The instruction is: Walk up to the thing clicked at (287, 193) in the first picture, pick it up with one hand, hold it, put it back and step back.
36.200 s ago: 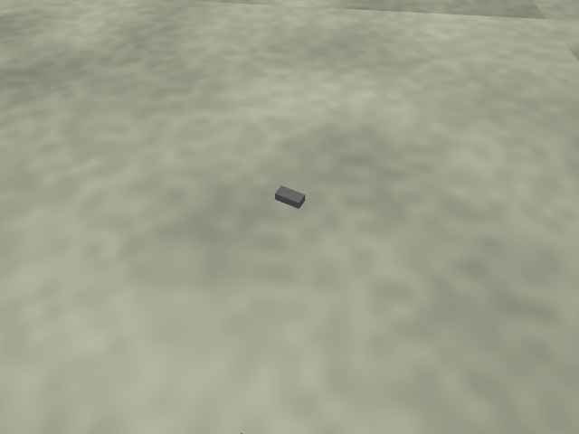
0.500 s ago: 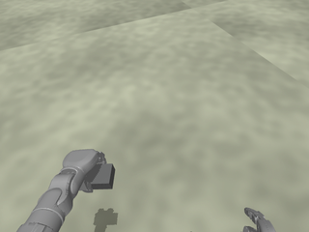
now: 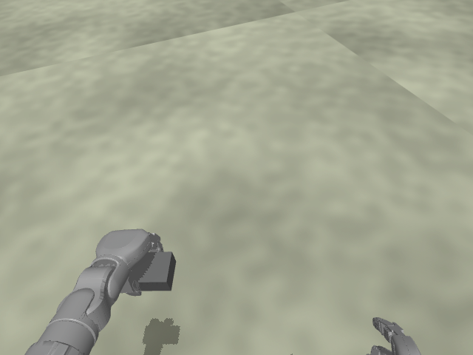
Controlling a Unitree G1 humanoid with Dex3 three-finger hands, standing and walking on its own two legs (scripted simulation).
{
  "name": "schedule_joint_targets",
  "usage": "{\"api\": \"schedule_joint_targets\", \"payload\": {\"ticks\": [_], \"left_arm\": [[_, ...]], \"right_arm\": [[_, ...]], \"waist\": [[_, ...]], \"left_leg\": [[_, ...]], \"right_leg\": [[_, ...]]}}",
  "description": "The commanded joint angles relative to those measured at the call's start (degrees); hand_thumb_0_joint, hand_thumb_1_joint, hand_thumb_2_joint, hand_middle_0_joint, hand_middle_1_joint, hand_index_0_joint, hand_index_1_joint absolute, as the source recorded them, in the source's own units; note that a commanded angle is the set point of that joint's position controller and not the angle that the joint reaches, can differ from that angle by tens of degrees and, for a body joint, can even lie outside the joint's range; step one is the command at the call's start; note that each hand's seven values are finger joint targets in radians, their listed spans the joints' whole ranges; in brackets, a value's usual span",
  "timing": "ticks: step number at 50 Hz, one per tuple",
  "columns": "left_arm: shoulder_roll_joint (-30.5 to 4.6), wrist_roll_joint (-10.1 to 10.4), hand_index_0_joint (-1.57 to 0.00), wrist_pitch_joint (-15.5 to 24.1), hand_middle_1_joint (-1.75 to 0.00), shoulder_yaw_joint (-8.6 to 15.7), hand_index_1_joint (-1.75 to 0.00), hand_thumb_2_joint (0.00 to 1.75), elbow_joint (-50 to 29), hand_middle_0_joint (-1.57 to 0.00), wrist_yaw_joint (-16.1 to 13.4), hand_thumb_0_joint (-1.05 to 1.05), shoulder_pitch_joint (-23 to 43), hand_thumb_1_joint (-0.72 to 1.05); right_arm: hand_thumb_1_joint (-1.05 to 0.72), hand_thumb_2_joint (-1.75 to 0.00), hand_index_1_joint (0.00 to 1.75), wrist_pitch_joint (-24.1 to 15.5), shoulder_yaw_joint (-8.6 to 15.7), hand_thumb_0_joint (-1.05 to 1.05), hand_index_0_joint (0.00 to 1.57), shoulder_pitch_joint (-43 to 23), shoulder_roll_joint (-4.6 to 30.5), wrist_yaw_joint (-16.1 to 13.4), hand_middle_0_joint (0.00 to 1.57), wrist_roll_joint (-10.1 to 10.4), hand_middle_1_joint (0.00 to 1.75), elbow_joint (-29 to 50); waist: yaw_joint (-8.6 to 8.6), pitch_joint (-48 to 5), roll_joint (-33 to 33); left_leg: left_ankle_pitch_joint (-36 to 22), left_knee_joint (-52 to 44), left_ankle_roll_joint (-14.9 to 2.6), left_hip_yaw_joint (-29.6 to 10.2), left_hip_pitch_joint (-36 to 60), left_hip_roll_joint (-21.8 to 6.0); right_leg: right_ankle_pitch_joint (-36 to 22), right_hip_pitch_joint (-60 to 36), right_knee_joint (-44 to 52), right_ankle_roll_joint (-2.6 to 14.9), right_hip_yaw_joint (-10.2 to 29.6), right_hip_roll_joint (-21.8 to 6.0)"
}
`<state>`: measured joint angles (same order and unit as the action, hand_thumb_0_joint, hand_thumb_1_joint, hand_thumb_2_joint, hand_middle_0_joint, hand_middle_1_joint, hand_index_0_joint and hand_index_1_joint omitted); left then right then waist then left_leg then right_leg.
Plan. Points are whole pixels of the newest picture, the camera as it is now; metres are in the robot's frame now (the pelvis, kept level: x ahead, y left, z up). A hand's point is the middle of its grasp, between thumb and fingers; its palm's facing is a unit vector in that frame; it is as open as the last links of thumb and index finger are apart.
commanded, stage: hold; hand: left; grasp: from above
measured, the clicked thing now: (139, 271) +0.30 +0.22 -0.08
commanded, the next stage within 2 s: crouch in 0.22 s
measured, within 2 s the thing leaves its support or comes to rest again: neither
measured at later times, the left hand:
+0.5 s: hand (134, 271) +0.29 +0.22 -0.05, palm faces -0.45 -0.04 -0.89, open 9.0 cm
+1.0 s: hand (157, 285) +0.34 +0.23 -0.25, palm faces -0.41 +0.05 -0.91, open 9.0 cm
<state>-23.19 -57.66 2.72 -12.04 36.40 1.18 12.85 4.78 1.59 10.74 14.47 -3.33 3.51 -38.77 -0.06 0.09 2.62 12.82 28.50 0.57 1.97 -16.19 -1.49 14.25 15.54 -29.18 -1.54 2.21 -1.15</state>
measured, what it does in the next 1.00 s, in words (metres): lowers itself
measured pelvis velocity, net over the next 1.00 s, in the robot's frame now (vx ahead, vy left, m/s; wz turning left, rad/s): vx -0.03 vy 0.01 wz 0.01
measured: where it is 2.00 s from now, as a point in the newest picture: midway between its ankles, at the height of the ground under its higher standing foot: outside the picture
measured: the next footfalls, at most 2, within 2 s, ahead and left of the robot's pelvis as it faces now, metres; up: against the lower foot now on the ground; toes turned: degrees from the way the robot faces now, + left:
none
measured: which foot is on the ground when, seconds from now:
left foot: down 0.00-1.00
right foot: down 0.00-1.00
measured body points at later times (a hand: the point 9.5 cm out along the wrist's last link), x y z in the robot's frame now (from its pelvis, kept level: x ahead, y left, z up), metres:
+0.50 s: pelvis +0.00 +0.00 +0.00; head +0.01 -0.02 +0.45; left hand +0.31 +0.22 +0.00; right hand +0.14 -0.26 -0.11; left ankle +0.02 +0.13 -0.74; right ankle +0.01 -0.14 -0.74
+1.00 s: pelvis -0.03 +0.01 -0.13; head +0.09 +0.02 +0.30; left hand +0.35 +0.23 -0.20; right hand +0.03 -0.29 -0.25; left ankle +0.02 +0.13 -0.74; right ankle +0.01 -0.14 -0.74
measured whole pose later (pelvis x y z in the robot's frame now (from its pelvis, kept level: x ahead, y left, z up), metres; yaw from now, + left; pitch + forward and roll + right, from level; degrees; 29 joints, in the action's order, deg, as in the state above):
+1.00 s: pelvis -0.03 +0.01 -0.13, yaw +0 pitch +25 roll -2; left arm -23.4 -69.0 6.0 -5.8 66.7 -21.7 32.9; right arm 1.7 4.9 14.2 15.8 -0.9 -1.8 -42.1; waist -6.2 -10.1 1.6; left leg 29.4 77.3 0.3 -1.4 -72.5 -2.2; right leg 30.6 69.7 -75.7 -2.2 0.5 -0.1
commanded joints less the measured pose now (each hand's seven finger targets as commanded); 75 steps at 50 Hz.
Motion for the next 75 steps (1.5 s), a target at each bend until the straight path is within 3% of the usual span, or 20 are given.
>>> {"api": "schedule_joint_targets", "payload": {"ticks": [1, 13, 16, 17, 20, 22, 28, 38, 41, 43, 46, 48, 53, 58, 61, 63, 66, 69, 71, 75], "left_arm": [[-11.93, 0.24, -1.07, -0.51, -0.51, 6.65, -0.50, 0.62, -10.95, -1.06, -3.20, 0.00, 20.04, 0.71], [-11.48, 0.28, -1.08, 0.01, -0.50, 5.70, -0.50, 0.65, -11.00, -1.08, -2.12, 0.00, 20.07, 0.71], [-13.65, 0.37, -1.13, 0.23, -0.56, 7.90, -0.51, 0.55, -11.22, -1.08, -2.89, 0.00, 20.14, 0.77], [-10.99, 0.20, -1.05, 0.19, -0.54, 5.67, -0.51, 0.56, -11.66, -1.00, -2.75, 0.00, 19.67, 0.69], [-11.21, 0.03, -1.11, -0.13, -0.52, 6.80, -0.50, 0.58, -9.05, -1.09, -3.81, 0.00, 16.69, 0.75], [-10.46, -0.60, -1.12, 0.22, -0.51, 5.31, -0.50, 0.62, -8.45, -1.11, -4.28, 0.00, 18.03, 0.75], [-9.68, -3.18, -1.14, 2.36, -0.49, 5.73, -0.49, 0.62, -0.42, -1.13, -9.55, 0.00, 20.01, 0.78], [-7.06, -9.58, -1.15, 3.58, -0.51, 5.54, -0.50, 0.62, 14.98, -1.13, -20.79, 0.00, 29.62, 0.79], [-10.54, -10.77, -1.14, 3.64, -0.53, 7.90, -0.51, 0.61, 16.59, -1.12, -23.42, 0.00, 34.13, 0.78], [-9.83, -11.23, -1.14, 3.09, -0.52, 7.90, -0.51, 0.63, 19.77, -1.12, -24.52, 0.00, 35.15, 0.78], [-12.82, -11.26, -1.12, 2.76, -0.50, 9.70, -0.49, 0.63, 21.01, -1.11, -25.84, 0.00, 39.67, 0.75], [-12.53, -10.89, -1.11, 2.61, -0.50, 9.66, -0.49, 0.61, 21.65, -1.10, -25.90, 0.00, 41.04, 0.75], [-15.40, -10.54, -1.08, 2.21, -0.48, 11.31, -0.47, 0.59, 22.38, -1.07, -25.03, 0.00, 43.63, 0.69], [-17.34, -10.29, -1.08, 3.24, -0.51, 12.70, -0.50, 0.63, 25.02, -1.07, -23.86, 0.00, 45.41, 0.69], [-21.28, -10.82, -1.08, 5.01, -0.48, 14.52, -0.47, 0.61, 23.43, -1.07, -23.91, 0.00, 48.16, 0.69], [-18.24, -10.83, -1.09, 5.76, -0.49, 13.35, -0.48, 0.61, 25.38, -1.08, -24.05, 0.00, 47.96, 0.72], [-23.62, -12.27, -1.11, 7.35, -0.50, 15.84, -0.48, 0.61, 22.27, -1.09, -25.07, 0.00, 52.88, 0.73], [-23.69, -13.38, -1.11, 7.97, -0.52, 16.04, -0.50, 0.63, 23.57, -1.09, -26.08, 0.00, 54.80, 0.74], [-23.33, -13.87, -1.09, 7.31, -0.51, 16.13, -0.50, 0.63, 28.62, -1.07, -26.61, 0.00, 52.79, 0.70], [-24.38, -14.60, -1.12, 6.79, -0.48, 16.25, -0.47, 0.61, 28.70, -1.10, -27.16, 0.00, 56.79, 0.74]], "right_arm": [[-0.90, -0.90, 0.30, -2.39, 2.75, 0.00, 0.20, -4.80, 7.39, -0.66, 0.20, -0.05, 0.30, 7.72], [-0.90, -0.90, 0.30, -2.04, 2.58, 0.00, 0.20, -4.80, 7.13, -0.76, 0.20, 0.07, 0.30, 8.22], [-0.92, -0.91, 0.30, -1.91, 2.71, 0.00, 0.20, -4.49, 7.38, -0.76, 0.20, 0.02, 0.30, 8.02], [-0.88, -0.90, 0.30, -1.91, 2.67, 0.00, 0.20, -4.56, 7.09, -0.65, 0.20, 0.08, 0.30, 8.30], [-0.89, -0.90, 0.30, -1.59, 2.93, 0.00, 0.20, -3.99, 7.64, -0.60, 0.20, 0.04, 0.30, 7.74], [-0.89, -0.90, 0.30, -1.39, 2.90, 0.00, 0.20, -4.03, 7.40, -0.50, 0.20, 0.02, 0.30, 7.83], [-0.89, -0.90, 0.30, -0.86, 3.25, 0.00, 0.20, -2.40, 7.50, 0.09, 0.20, -1.04, 0.30, 6.27], [-0.89, -0.90, 0.30, -2.07, 5.68, 0.00, 0.20, 4.29, 8.72, 2.24, 0.20, -3.62, 0.30, 2.94], [-0.90, -0.90, 0.30, -2.84, 6.36, 0.00, 0.20, 5.40, 9.63, 2.27, 0.20, -4.25, 0.30, 2.46], [-0.90, -0.90, 0.30, -3.34, 6.35, 0.00, 0.20, 6.38, 9.68, 2.07, 0.20, -4.62, 0.30, 2.10], [-0.89, -0.90, 0.30, -4.33, 6.40, 0.00, 0.20, 6.91, 10.03, 1.56, 0.20, -5.25, 0.30, 1.31], [-0.89, -0.90, 0.30, -4.93, 6.37, 0.00, 0.20, 7.47, 10.25, 1.41, 0.20, -5.72, 0.30, 0.99], [-0.89, -0.90, 0.30, -5.95, 6.54, 0.00, 0.20, 7.78, 10.59, 1.48, 0.20, -6.53, 0.30, 0.64], [-0.89, -0.90, 0.30, -6.91, 6.11, 0.00, 0.20, 8.10, 11.13, 2.29, 0.20, -7.21, 0.30, 0.18], [-0.89, -0.90, 0.30, -7.46, 5.67, 0.00, 0.20, 8.65, 10.99, 2.82, 0.20, -7.38, 0.30, -0.33], [-0.89, -0.90, 0.30, -8.11, 5.19, 0.00, 0.20, 8.79, 10.78, 3.44, 0.20, -7.85, 0.30, -0.67], [-0.90, -0.90, 0.30, -8.54, 4.86, 0.00, 0.20, 9.96, 11.39, 4.22, 0.20, -8.41, 0.30, -2.25], [-0.90, -0.90, 0.30, -8.78, 4.63, 0.00, 0.20, 10.68, 11.29, 5.30, 0.20, -9.11, 0.30, -2.93], [-0.90, -0.90, 0.30, -8.93, 4.43, 0.00, 0.20, 10.18, 11.63, 5.77, 0.20, -9.30, 0.30, -2.95], [-0.90, -0.90, 0.30, -9.06, 4.23, 0.00, 0.20, 9.73, 12.10, 6.63, 0.20, -9.75, 0.30, -2.90]], "waist": [[0.22, -14.99, -1.54], [-0.10, -13.51, -1.63], [0.48, -14.72, -0.76], [0.21, -14.77, -0.86], [0.06, -13.05, -2.93], [-0.49, -12.65, -2.31], [-1.95, -11.05, -3.59], [-4.51, -22.78, -1.75], [-3.98, -27.92, 1.81], [-4.91, -29.79, 1.62], [-5.43, -33.95, 3.11], [-6.39, -36.33, 3.70], [-6.37, -42.05, 5.04], [-8.07, -41.61, 5.40], [-8.24, -44.37, 4.68], [-9.36, -45.55, 4.69], [-9.22, -49.44, 8.92], [-10.31, -48.49, 9.60], [-9.90, -47.62, 9.49], [-10.24, -49.08, 14.54]], "left_leg": [[-8.39, -3.17, -1.10, 0.37, 8.52, 2.16], [-8.91, -3.30, -1.37, 0.46, 8.08, 2.31], [-8.95, -3.34, -1.27, 0.58, 8.33, 2.32], [-9.99, -3.37, -1.16, 0.51, 8.81, 2.23], [-9.81, -3.31, -1.19, 0.28, 7.72, 1.97], [-9.37, -3.16, -1.15, 0.36, 7.25, 2.09], [-4.76, 0.60, -1.08, 0.13, 2.50, 2.43], [-2.37, 24.34, -0.67, -0.59, -18.53, 1.93], [-0.70, 30.36, -0.45, -1.13, -23.74, 1.75], [1.15, 34.15, -0.78, -1.49, -28.66, 1.68], [4.18, 40.15, -1.05, -2.17, -35.69, 1.45], [5.76, 43.52, -1.16, -3.10, -39.29, 1.12], [9.25, 50.11, -1.17, -3.89, -46.25, 1.10], [16.34, 55.49, -1.13, -5.62, -53.61, 1.03], [19.01, 60.15, -1.50, -4.94, -58.66, 1.52], [17.46, 63.50, -1.80, -4.83, -60.41, 1.65], [12.96, 67.35, -1.52, -5.20, -59.78, 1.47], [13.55, 70.05, -1.31, -5.37, -62.02, 1.27], [14.53, 71.46, -1.34, -5.40, -62.74, 1.03], [13.80, 73.82, -0.91, -5.60, -62.99, 0.80]], "right_leg": [[-7.20, -0.94, 4.82, 1.71, -1.66, 2.65], [-8.13, -0.95, 5.25, 1.67, -1.51, 2.38], [-8.06, -2.04, 5.21, 1.76, -1.55, 2.43], [-9.05, -1.77, 4.71, 1.87, -1.65, 2.50], [-8.68, -1.54, 4.77, 1.84, -2.05, 2.72], [-8.50, -0.24, 4.41, 1.97, -1.95, 2.62], [-4.36, 5.84, 2.05, 1.84, -1.77, 2.14], [-3.01, 27.39, -19.79, 2.40, -2.31, 2.30], [-0.54, 34.74, -26.71, 2.86, -3.05, 2.62], [1.05, 38.94, -30.58, 3.07, -3.55, 2.70], [3.61, 45.70, -37.08, 3.32, -3.94, 2.85], [4.90, 50.43, -41.05, 3.30, -4.24, 2.74], [8.39, 57.96, -48.42, 3.48, -4.89, 2.52], [14.46, 67.67, -54.79, 3.61, -5.72, 2.20], [16.37, 69.56, -57.72, 3.66, -5.74, 2.42], [15.10, 72.23, -59.92, 3.54, -5.81, 2.36], [12.09, 75.70, -64.49, 3.72, -6.39, 2.47], [12.35, 78.70, -67.10, 3.66, -7.11, 2.38], [13.33, 81.06, -68.26, 3.64, -7.37, 2.39], [12.84, 84.73, -72.37, 3.98, -7.90, 2.36]]}}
